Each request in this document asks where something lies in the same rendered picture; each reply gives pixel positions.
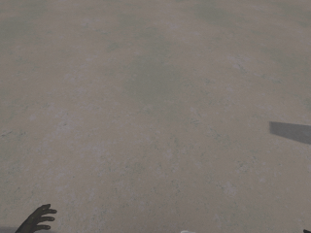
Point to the robot left hand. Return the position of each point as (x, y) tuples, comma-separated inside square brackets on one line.
[(30, 225)]

